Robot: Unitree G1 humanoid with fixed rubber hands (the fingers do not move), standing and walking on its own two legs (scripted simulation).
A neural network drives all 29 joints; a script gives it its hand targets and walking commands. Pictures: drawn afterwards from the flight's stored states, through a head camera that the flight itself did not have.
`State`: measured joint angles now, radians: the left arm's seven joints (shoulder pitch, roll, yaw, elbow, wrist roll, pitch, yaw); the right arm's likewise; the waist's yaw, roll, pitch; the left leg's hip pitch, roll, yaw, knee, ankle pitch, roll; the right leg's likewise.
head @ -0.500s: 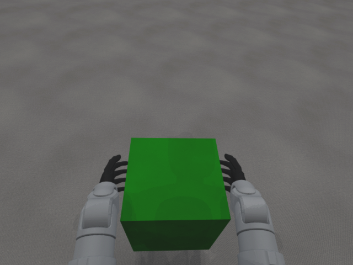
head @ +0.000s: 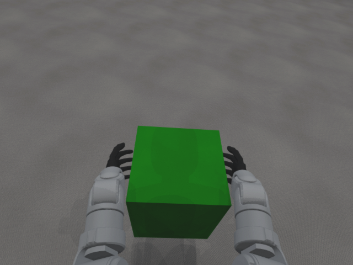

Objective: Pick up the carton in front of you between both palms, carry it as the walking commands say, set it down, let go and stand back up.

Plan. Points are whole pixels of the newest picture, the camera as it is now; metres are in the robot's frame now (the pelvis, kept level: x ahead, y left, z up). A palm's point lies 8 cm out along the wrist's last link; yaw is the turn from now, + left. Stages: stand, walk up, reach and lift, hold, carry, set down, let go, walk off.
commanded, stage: set down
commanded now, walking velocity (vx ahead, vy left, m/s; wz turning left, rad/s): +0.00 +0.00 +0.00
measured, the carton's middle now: (174, 186) +0.33 -0.01 -0.04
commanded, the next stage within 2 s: none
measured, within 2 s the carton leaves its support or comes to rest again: neither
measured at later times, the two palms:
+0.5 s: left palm (117, 198) +0.35 +0.17 -0.17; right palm (209, 189) +0.38 -0.13 -0.16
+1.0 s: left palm (114, 205) +0.39 +0.20 -0.31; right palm (191, 195) +0.43 -0.09 -0.30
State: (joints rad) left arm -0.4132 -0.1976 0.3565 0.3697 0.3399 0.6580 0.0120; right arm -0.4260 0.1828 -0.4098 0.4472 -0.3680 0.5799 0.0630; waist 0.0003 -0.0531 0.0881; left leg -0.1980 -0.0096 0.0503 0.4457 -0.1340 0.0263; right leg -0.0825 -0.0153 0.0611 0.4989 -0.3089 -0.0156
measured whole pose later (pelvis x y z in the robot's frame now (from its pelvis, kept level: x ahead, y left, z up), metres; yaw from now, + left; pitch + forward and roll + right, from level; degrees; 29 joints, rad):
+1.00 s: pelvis -0.05 -0.03 -0.21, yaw -2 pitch +45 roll -3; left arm -0.90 0.01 0.51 0.57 0.26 0.30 -0.04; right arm -0.94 0.10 -0.42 0.64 -0.20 0.26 -0.11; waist 0.10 -0.08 -0.15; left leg -1.91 0.04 -0.06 1.47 -0.35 -0.03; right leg -1.77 0.08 -0.02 1.56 -0.59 0.00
